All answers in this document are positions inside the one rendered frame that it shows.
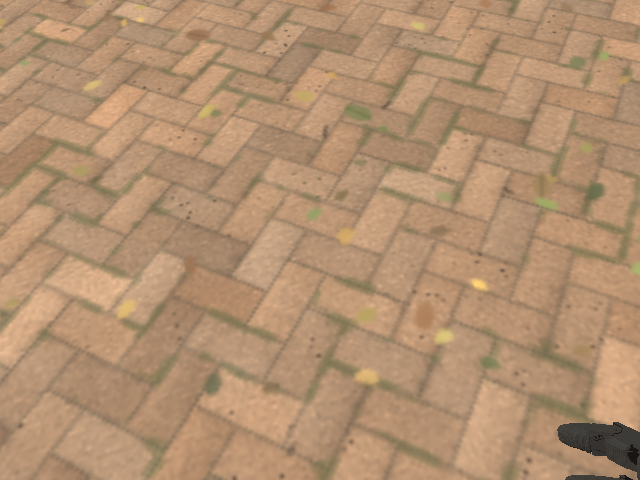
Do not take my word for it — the right robot hand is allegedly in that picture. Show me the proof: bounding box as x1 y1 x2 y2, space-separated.
557 422 640 480

